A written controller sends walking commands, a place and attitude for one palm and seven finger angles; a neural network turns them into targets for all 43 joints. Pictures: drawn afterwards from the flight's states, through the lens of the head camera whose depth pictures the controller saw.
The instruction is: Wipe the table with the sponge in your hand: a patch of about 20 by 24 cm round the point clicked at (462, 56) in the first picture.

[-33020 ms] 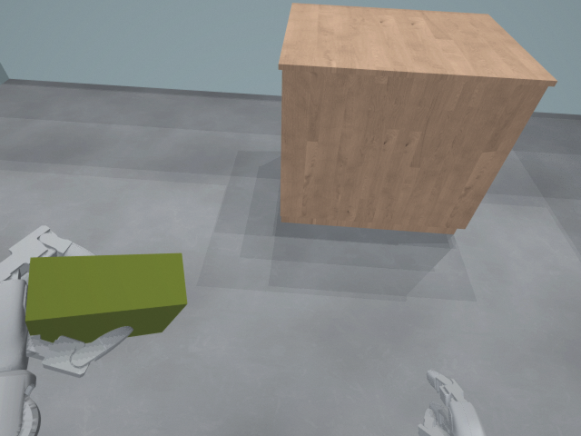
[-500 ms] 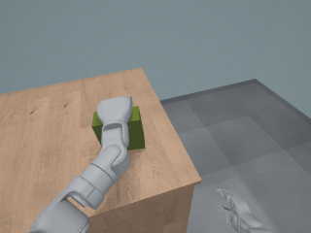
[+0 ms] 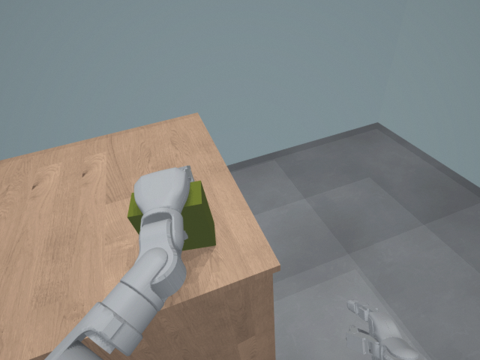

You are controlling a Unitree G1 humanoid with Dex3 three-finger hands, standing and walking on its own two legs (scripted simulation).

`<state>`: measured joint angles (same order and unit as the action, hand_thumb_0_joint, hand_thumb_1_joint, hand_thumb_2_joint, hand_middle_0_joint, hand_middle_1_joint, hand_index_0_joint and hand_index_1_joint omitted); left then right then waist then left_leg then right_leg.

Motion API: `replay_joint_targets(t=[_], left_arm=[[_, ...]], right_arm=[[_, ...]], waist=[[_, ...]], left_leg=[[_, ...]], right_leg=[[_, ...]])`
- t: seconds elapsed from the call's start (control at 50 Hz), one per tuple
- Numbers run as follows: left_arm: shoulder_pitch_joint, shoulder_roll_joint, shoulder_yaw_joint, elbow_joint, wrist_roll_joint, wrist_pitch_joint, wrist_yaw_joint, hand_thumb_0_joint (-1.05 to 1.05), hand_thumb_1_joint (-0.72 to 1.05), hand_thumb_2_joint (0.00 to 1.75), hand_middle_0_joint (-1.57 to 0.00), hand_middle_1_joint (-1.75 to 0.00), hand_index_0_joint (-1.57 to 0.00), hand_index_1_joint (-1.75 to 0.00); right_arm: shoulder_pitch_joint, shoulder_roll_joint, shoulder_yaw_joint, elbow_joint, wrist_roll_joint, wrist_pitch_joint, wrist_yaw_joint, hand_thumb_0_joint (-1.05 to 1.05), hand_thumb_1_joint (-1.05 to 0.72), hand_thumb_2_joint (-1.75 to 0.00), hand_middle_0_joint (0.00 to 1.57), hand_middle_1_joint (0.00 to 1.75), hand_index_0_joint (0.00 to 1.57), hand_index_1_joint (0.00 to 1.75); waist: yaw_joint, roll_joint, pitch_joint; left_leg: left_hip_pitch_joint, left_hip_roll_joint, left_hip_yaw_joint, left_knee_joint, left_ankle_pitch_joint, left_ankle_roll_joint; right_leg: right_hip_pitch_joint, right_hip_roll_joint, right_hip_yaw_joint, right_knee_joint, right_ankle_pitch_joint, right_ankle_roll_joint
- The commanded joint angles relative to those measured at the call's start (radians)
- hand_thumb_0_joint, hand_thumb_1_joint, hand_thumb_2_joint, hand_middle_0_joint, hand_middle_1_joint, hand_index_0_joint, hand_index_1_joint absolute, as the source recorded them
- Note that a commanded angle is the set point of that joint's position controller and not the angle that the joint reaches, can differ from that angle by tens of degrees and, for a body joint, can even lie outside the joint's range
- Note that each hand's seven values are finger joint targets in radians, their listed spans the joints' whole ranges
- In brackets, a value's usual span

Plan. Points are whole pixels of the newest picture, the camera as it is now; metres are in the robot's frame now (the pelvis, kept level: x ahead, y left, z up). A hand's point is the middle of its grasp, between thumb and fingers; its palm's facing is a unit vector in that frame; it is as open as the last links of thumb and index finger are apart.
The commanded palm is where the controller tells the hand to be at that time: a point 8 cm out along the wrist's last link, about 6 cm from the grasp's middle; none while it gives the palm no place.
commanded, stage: wipe back along the third lane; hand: left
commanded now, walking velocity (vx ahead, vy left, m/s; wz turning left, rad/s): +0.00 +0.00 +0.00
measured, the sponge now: (179, 227) +0.34 +0.16 +0.06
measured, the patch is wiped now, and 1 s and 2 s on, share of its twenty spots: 1.00 1.00 1.00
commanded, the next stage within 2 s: slide back across to the middle lane in 0.30 s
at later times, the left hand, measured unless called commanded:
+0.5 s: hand (180, 228) +0.29 +0.13 +0.12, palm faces +0.17 -0.16 -0.97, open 9.9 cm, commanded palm +0.24 +0.14 +0.16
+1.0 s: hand (148, 239) +0.26 +0.17 +0.13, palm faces +0.12 -0.16 -0.98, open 9.9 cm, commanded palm +0.22 +0.19 +0.18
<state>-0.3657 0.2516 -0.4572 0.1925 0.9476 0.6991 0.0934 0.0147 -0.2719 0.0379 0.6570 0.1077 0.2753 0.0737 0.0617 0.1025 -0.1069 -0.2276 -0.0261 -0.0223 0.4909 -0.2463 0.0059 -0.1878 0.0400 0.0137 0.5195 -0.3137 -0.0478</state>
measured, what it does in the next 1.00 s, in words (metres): stands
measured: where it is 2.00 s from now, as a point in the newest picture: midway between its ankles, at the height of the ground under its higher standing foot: outside the picture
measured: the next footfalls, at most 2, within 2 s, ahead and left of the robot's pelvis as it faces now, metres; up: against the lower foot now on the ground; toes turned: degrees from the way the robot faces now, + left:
none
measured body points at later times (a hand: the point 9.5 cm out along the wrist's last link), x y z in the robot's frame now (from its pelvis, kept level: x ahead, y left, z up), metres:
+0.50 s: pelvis +0.00 -0.04 +0.00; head -0.05 -0.10 +0.44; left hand +0.28 +0.14 +0.18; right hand +0.25 -0.25 -0.08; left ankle +0.01 +0.12 -0.73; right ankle -0.02 -0.09 -0.74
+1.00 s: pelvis -0.01 -0.05 +0.00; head -0.05 -0.11 +0.44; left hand +0.25 +0.18 +0.18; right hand +0.22 -0.27 -0.08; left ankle +0.01 +0.12 -0.73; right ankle -0.02 -0.09 -0.74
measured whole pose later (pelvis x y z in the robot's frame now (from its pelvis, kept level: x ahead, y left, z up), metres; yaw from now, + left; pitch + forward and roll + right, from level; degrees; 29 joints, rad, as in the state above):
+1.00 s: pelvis -0.01 -0.05 +0.00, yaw -4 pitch -3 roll +2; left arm 0.04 0.44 -0.17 -0.21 0.83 0.57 -0.01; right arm 0.01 -0.29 0.04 0.63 0.08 0.18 -0.03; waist 0.08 0.12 -0.06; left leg -0.17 0.02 -0.03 0.48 -0.25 0.01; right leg -0.17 0.11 0.05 0.54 -0.31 -0.11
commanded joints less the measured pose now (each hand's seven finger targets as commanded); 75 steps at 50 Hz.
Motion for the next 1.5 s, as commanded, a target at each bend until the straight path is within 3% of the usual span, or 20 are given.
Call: replay_joint_targets(t=[0.0, 0.1, 0.16, 0.32, 0.44, 0.46, 0.56, 0.6, 0.66, 0.76, 0.96, 1.04, 1.12, 1.2, 1.26, 1.28, 1.3, 1.32, 1.36, 1.48], left_arm=[[-0.096, -0.007, 0.06, -0.094, -0.079, -0.002, -0.044, 0.0, 0.1, 1.3, -1.2, -1.6, -1.2, -1.6], [-0.045, -0.001, 0.055, -0.133, -0.077, -0.017, -0.053, 0.0, 0.1, 1.3, -1.2, -1.6, -1.2, -1.6], [0.019, -0.001, 0.064, -0.186, -0.088, -0.027, -0.058, 0.0, 0.1, 1.3, -1.2, -1.6, -1.2, -1.6], [0.167, 0.028, 0.087, -0.295, -0.093, -0.046, -0.061, 0.0, 0.1, 1.3, -1.2, -1.6, -1.2, -1.6], [0.222, 0.137, 0.194, -0.376, -0.089, -0.065, -0.053, 0.0, 0.1, 1.3, -1.2, -1.6, -1.2, -1.6], [0.203, 0.117, 0.173, -0.412, -0.092, -0.07, -0.056, 0.0, 0.1, 1.3, -1.2, -1.6, -1.2, -1.6], [0.251, 0.206, 0.262, -0.492, -0.089, -0.086, -0.053, 0.0, 0.1, 1.3, -1.2, -1.6, -1.2, -1.6], [0.245, 0.232, 0.285, -0.471, -0.09, -0.082, -0.053, 0.0, 0.1, 1.3, -1.2, -1.6, -1.2, -1.6], [0.169, 0.267, 0.306, -0.499, -0.079, -0.087, -0.058, 0.0, 0.1, 1.3, -1.2, -1.6, -1.2, -1.6], [0.198, 0.332, 0.368, -0.54, -0.08, -0.1, -0.062, 0.0, 0.1, 1.3, -1.2, -1.6, -1.2, -1.6], [0.224, 0.406, 0.436, -0.506, -0.072, -0.119, -0.085, 0.0, 0.1, 1.3, -1.2, -1.6, -1.2, -1.6], [0.284, 0.394, 0.437, -0.494, -0.073, -0.134, -0.094, 0.0, 0.1, 1.3, -1.2, -1.6, -1.2, -1.6], [0.278, 0.414, 0.448, -0.478, -0.064, -0.146, -0.105, 0.0, 0.1, 1.3, -1.2, -1.6, -1.2, -1.6], [0.142, 0.401, 0.409, -0.368, -0.044, -0.149, -0.111, 0.0, 0.1, 1.3, -1.2, -1.6, -1.2, -1.6], [0.064, 0.387, 0.39, -0.353, -0.036, -0.165, -0.121, 0.0, 0.1, 1.3, -1.2, -1.6, -1.2, -1.6], [0.075, 0.404, 0.41, -0.327, -0.037, -0.172, -0.118, 0.0, 0.1, 1.3, -1.2, -1.6, -1.2, -1.6], [0.07, 0.35, 0.364, -0.3, -0.043, -0.178, -0.124, 0.0, 0.1, 1.3, -1.2, -1.6, -1.2, -1.6], [0.057, 0.377, 0.393, -0.278, -0.041, -0.186, -0.123, 0.0, 0.1, 1.3, -1.2, -1.6, -1.2, -1.6], [0.04, 0.34, 0.366, -0.293, -0.045, -0.208, -0.125, 0.0, 0.1, 1.3, -1.2, -1.6, -1.2, -1.6], [-0.012, 0.329, 0.357, -0.191, -0.03, -0.221, -0.113, 0.0, 0.1, 1.3, -1.2, -1.6, -1.2, -1.6]], right_arm=[[-0.282, -0.079, -0.028, -0.187, 0.006, -0.066, -0.008, 0.0, -0.9, -0.9, 0.2, 0.3, 0.2, 0.3], [-0.292, -0.075, -0.029, -0.194, 0.007, -0.08, -0.013, 0.0, -0.9, -0.9, 0.2, 0.3, 0.2, 0.3], [-0.294, -0.067, -0.032, -0.21, 0.008, -0.088, -0.007, 0.0, -0.9, -0.9, 0.2, 0.3, 0.2, 0.3], [-0.299, -0.065, -0.03, -0.218, 0.001, -0.098, -0.009, 0.0, -0.9, -0.9, 0.2, 0.3, 0.2, 0.3], [-0.299, -0.064, -0.025, -0.215, -0.007, -0.102, -0.029, 0.0, -0.9, -0.9, 0.2, 0.3, 0.2, 0.3], [-0.296, -0.06, -0.025, -0.225, -0.004, -0.101, -0.03, 0.0, -0.9, -0.9, 0.2, 0.3, 0.2, 0.3], [-0.29, -0.06, -0.022, -0.231, -0.011, -0.108, -0.049, 0.0, -0.9, -0.9, 0.2, 0.3, 0.2, 0.3], [-0.295, -0.065, -0.018, -0.223, -0.017, -0.108, -0.063, 0.0, -0.9, -0.9, 0.2, 0.3, 0.2, 0.3], [-0.291, -0.065, -0.021, -0.224, -0.018, -0.118, -0.079, 0.0, -0.9, -0.9, 0.2, 0.3, 0.2, 0.3], [-0.281, -0.069, -0.021, -0.226, -0.025, -0.13, -0.09, 0.0, -0.9, -0.9, 0.2, 0.3, 0.2, 0.3], [-0.273, -0.08, -0.028, -0.214, -0.03, -0.167, -0.11, 0.0, -0.9, -0.9, 0.2, 0.3, 0.2, 0.3], [-0.266, -0.081, -0.028, -0.21, -0.034, -0.186, -0.111, 0.0, -0.9, -0.9, 0.2, 0.3, 0.2, 0.3], [-0.261, -0.084, -0.027, -0.204, -0.034, -0.197, -0.115, 0.0, -0.9, -0.9, 0.2, 0.3, 0.2, 0.3], [-0.25, -0.088, -0.027, -0.183, -0.034, -0.208, -0.132, 0.0, -0.9, -0.9, 0.2, 0.3, 0.2, 0.3], [-0.248, -0.087, -0.025, -0.179, -0.031, -0.217, -0.138, 0.0, -0.9, -0.9, 0.2, 0.3, 0.2, 0.3], [-0.246, -0.088, -0.025, -0.174, -0.031, -0.22, -0.14, 0.0, -0.9, -0.9, 0.2, 0.3, 0.2, 0.3], [-0.245, -0.086, -0.022, -0.174, -0.032, -0.223, -0.142, 0.0, -0.9, -0.9, 0.2, 0.3, 0.2, 0.3], [-0.233, -0.09, -0.024, -0.162, -0.032, -0.223, -0.141, 0.0, -0.9, -0.9, 0.2, 0.3, 0.2, 0.3], [-0.225, -0.083, -0.027, -0.173, -0.031, -0.23, -0.138, 0.0, -0.9, -0.9, 0.2, 0.3, 0.2, 0.3], [-0.207, -0.094, -0.027, -0.16, -0.031, -0.224, -0.136, 0.0, -0.9, -0.9, 0.2, 0.3, 0.2, 0.3]], waist=[[0.002, -0.213, -0.067], [0.001, -0.208, -0.039], [0.007, -0.216, -0.077], [0.017, -0.228, -0.048], [0.022, -0.237, -0.05], [0.014, -0.216, -0.065], [0.025, -0.171, -0.08], [0.023, -0.172, -0.027], [0.018, -0.146, -0.047], [0.035, -0.132, -0.101], [0.037, -0.144, -0.053], [0.045, -0.149, -0.068], [0.044, -0.141, -0.033], [0.018, -0.15, 0.005], [0.017, -0.133, -0.046], [0.028, -0.132, -0.041], [0.017, -0.139, -0.018], [0.019, -0.166, -0.031], [0.011, -0.159, -0.076], [0.011, -0.165, -0.039]], left_leg=[[0.023, 0.001, 0.034, -0.055, 0.137, 0.038], [0.025, -0.005, 0.038, -0.052, 0.117, 0.04], [0.023, -0.008, 0.043, -0.042, 0.152, 0.043], [0.025, -0.014, 0.045, -0.022, 0.178, 0.046], [0.021, -0.016, 0.043, -0.009, 0.188, 0.043], [0.027, -0.013, 0.044, -0.017, 0.191, 0.044], [0.043, -0.015, 0.038, -0.015, 0.21, 0.041], [0.029, -0.015, 0.034, -0.02, 0.17, 0.041], [0.047, -0.015, 0.032, -0.021, 0.157, 0.044], [0.052, -0.021, 0.024, -0.018, 0.189, 0.044], [0.039, -0.026, 0.009, -0.013, 0.146, 0.048], [0.028, -0.03, 0.006, -0.002, 0.169, 0.05], [0.027, -0.03, 0.001, -0.007, 0.141, 0.05], [0.019, -0.028, 0.008, -0.024, 0.085, 0.051], [0.037, -0.028, 0.006, -0.038, 0.092, 0.05], [0.035, -0.027, -0.001, -0.041, 0.089, 0.05], [0.031, -0.028, 0.005, -0.041, 0.083, 0.052], [0.03, -0.027, 0.001, -0.041, 0.086, 0.05], [0.039, -0.027, 0.006, -0.047, 0.096, 0.052], [0.024, -0.024, 0.003, -0.06, 0.081, 0.047]], right_leg=[[0.037, -0.008, 0.022, -0.105, 0.251, -0.007], [0.023, -0.01, 0.048, -0.125, 0.213, -0.003], [0.067, -0.015, 0.059, -0.113, 0.289, 0.001], [0.076, -0.015, 0.097, -0.109, 0.384, 0.01], [0.103, -0.021, 0.148, -0.094, 0.474, 0.018], [0.105, -0.022, 0.131, -0.091, 0.459, 0.017], [0.117, -0.021, 0.154, -0.082, 0.488, 0.014], [0.079, -0.017, 0.172, -0.108, 0.391, 0.012], [0.064, -0.019, 0.178, -0.128, 0.298, 0.007], [0.115, -0.023, 0.188, -0.098, 0.4, 0.006], [0.064, -0.021, 0.209, -0.13, 0.254, 0.006], [0.088, -0.025, 0.198, -0.104, 0.358, 0.012], [0.052, -0.023, 0.191, -0.122, 0.276, 0.01], [0.008, -0.019, 0.178, -0.15, 0.163, 0.011], [0.028, -0.019, 0.153, -0.146, 0.168, 0.009], [0.023, -0.016, 0.143, -0.142, 0.158, 0.007], [0.01, -0.016, 0.133, -0.147, 0.162, 0.009], [0.018, -0.016, 0.137, -0.149, 0.174, 0.009], [0.045, -0.018, 0.122, -0.14, 0.191, 0.012], [0.019, -0.011, 0.091, -0.142, 0.175, 0.008]])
